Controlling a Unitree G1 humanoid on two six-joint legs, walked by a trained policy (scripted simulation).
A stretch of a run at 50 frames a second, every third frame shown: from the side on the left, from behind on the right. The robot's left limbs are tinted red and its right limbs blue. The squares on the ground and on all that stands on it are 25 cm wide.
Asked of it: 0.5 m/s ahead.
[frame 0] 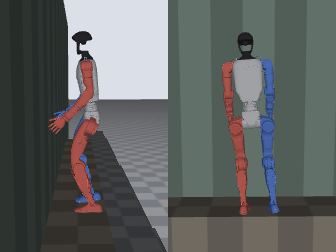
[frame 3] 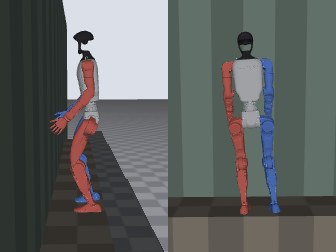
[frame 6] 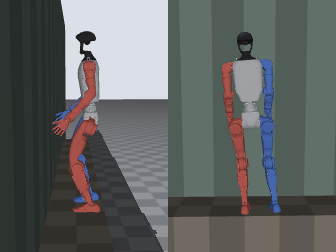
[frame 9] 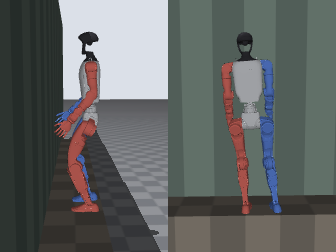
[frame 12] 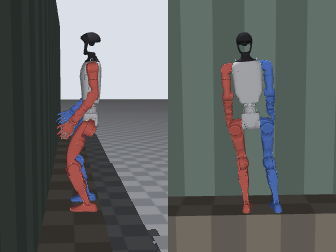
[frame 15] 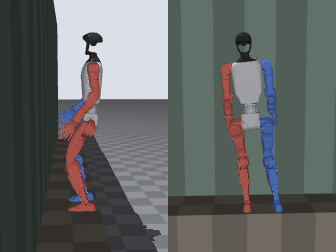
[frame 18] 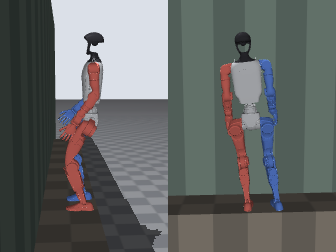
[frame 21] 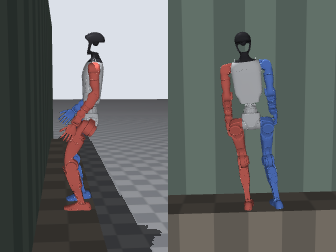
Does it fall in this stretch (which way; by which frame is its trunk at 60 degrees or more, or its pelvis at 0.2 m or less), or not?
no
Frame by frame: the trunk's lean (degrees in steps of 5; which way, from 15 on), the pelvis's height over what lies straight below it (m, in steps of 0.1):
0: 10, 0.8
3: 10, 0.8
6: 5, 0.8
9: 5, 0.8
12: 5, 0.8
15: 5, 0.8
18: 5, 0.8
21: 5, 0.8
